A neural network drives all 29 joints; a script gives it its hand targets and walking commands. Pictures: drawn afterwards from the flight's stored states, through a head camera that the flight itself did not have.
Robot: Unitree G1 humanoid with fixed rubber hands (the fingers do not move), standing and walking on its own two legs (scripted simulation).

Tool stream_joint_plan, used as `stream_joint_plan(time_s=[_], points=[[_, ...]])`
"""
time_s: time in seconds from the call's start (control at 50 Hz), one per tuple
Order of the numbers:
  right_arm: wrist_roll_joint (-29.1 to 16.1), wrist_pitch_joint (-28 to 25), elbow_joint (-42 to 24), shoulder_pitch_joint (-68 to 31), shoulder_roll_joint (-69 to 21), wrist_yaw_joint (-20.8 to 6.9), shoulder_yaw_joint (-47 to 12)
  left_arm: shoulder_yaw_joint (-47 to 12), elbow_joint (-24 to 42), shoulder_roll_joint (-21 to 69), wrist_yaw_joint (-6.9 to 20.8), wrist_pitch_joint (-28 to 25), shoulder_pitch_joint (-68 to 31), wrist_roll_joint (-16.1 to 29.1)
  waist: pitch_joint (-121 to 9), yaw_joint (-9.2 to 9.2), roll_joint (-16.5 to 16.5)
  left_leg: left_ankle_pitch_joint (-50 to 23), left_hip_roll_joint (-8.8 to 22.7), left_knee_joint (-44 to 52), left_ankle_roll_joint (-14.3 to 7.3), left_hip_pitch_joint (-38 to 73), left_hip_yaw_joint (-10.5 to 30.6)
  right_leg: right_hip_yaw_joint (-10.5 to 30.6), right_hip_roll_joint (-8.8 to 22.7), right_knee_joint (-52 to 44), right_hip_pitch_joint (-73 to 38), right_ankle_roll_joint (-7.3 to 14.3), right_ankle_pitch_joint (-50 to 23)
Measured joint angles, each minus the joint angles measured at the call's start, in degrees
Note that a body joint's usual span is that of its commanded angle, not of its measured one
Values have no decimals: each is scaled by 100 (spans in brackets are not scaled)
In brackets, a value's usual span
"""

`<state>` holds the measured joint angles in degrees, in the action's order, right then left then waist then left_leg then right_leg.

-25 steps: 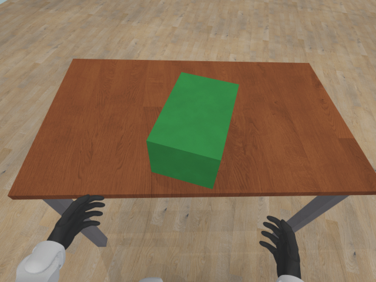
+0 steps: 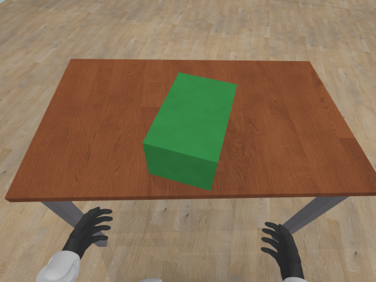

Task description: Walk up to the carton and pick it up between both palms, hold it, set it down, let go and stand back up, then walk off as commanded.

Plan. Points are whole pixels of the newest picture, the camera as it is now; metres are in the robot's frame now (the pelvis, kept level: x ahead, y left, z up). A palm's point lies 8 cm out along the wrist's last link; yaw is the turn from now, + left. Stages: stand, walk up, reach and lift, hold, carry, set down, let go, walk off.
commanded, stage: set down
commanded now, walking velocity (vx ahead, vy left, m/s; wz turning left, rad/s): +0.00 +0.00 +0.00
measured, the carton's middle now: (193, 128) +0.48 +0.02 -0.01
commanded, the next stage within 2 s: let go in 0.60 s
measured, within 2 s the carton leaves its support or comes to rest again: neither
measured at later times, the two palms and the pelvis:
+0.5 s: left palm (90, 259) +0.16 +0.22 -0.06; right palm (300, 267) +0.16 -0.21 -0.07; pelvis +0.01 -0.01 +0.00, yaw +0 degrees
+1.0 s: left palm (96, 265) +0.15 +0.21 -0.07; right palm (302, 264) +0.17 -0.22 -0.08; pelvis +0.01 -0.01 +0.00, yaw +0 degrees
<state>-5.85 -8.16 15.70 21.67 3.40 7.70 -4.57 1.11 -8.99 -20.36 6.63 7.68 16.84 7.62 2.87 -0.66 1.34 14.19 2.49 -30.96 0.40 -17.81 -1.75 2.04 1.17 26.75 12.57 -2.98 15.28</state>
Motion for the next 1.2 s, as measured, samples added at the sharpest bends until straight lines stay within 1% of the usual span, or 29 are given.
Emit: stream_joint_plan(time_s=[0.06, 0.18, 0.3, 0.44, 0.5, 0.58, 0.7, 0.8, 0.92, 1.08, 1.1, 1.12, 1.2], points=[[0, -98, 245, -100, 63, -114, 71, -43, -66, 81, -77, 10, 0, -55, 0, 0, -4, -16, 0, 46, 21, 18, 0, 0, 0, -8, 0, 4, 5], [0, -317, 629, -234, 193, -255, 109, -82, -235, 230, -130, 2, 0, -166, 0, -1, -5, -69, 0, 161, 58, 63, 0, -2, -1, -27, 0, 15, 5], [9, -413, 1096, -405, 253, -391, 165, -106, -470, 349, -234, 0, 0, -278, 0, 0, -13, -125, 0, 278, 88, 111, 0, -4, -2, -43, 0, 45, 5], [78, -556, 1564, -665, 364, -474, 236, -150, -746, 399, -317, -5, 0, -339, 0, 0, -21, -147, 0, 338, 101, 138, 0, -5, -3, -44, 0, 58, 15], [81, -635, 1652, -700, 380, -484, 241, -151, -774, 401, -332, -38, -1, -362, 0, -1, -21, -147, 0, 343, 102, 140, 0, -5, -3, -46, 0, 58, 16], [119, -674, 2005, -840, 415, -583, 260, -172, -845, 441, -397, -41, 0, -423, 0, 0, -27, -147, 0, 348, 109, 140, 0, -5, -3, -51, 0, 65, 16], [210, -722, 2276, -974, 467, -665, 331, -255, -920, 511, -487, -38, -1, -449, 0, 0, -27, -147, 0, 349, 110, 140, 0, -5, -3, -52, 0, 65, 16], [219, -783, 2363, -1071, 522, -699, 358, -326, -922, 541, -547, -43, -1, -450, 0, 0, -27, -148, 0, 349, 110, 140, 0, -5, -3, -52, 0, 66, 15], [234, -802, 2776, -1326, 610, -836, 366, -347, -1115, 589, -608, -50, -31, -520, 0, 0, -27, -148, 0, 349, 109, 141, -1, -5, -3, -52, 0, 66, 15], [234, -814, 2799, -1370, 612, -868, 374, -349, -1132, 596, -638, -81, -42, -523, 0, 0, -27, -148, 0, 349, 109, 141, 0, -5, -3, -52, 0, 66, 15], [256, -778, 2816, -1371, 621, -872, 373, -347, -1161, 595, -639, -119, -44, -557, -5, 0, -27, -148, 0, 349, 107, 141, -1, -5, -3, -52, -1, 66, 15], [313, -633, 2833, -1367, 660, -874, 373, -337, -1254, 578, -640, -227, -45, -648, -27, 0, -27, -148, 0, 349, 102, 142, -1, -5, -3, -51, -1, 66, 16], [369, 58, 3002, -1345, 998, -854, 378, -225, -1683, 372, -640, -576, -45, -843, -107, 0, -27, -135, -1, 332, 81, 141, -1, -6, -3, -33, -1, 66, 33]])
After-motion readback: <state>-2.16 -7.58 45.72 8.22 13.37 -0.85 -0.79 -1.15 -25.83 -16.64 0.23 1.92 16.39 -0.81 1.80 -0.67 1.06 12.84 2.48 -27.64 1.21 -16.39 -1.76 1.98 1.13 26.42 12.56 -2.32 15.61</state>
